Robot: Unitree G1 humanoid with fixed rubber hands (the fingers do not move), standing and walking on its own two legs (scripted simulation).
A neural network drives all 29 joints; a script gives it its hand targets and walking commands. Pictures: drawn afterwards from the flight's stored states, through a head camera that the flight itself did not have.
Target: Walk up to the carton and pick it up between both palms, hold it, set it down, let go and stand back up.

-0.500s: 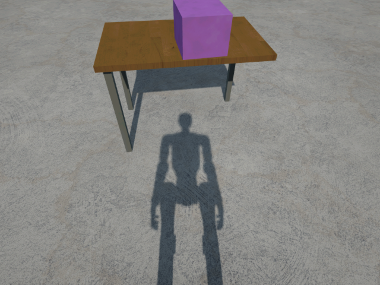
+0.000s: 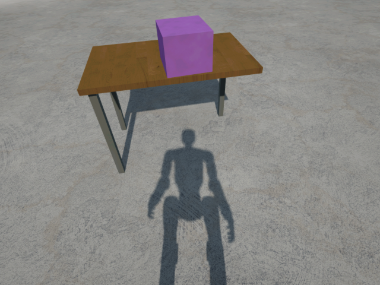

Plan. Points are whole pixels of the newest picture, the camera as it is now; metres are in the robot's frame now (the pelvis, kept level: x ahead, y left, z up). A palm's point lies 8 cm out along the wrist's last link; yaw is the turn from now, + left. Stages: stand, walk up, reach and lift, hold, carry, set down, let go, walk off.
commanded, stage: walk up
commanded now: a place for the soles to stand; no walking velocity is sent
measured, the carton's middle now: (183, 45) +1.25 +0.06 +0.03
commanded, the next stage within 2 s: none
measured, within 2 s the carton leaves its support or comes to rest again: neither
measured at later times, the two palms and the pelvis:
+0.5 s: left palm out of the picture +0.17 +0.24 -0.14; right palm (247, 199) +0.40 -0.15 -0.11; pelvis +0.23 +0.03 -0.02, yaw +0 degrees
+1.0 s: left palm (152, 143) +0.63 +0.16 -0.09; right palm (269, 203) +0.41 -0.21 -0.14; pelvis +0.46 +0.00 -0.01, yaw -3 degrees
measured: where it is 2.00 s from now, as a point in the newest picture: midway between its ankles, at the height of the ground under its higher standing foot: (189, 206)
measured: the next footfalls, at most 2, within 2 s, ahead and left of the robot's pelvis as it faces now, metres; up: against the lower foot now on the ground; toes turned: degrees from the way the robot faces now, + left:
left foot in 0.42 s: +0.37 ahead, +0.11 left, +0.00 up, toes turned +8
right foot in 0.92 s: +0.57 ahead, -0.09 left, +0.00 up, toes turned -11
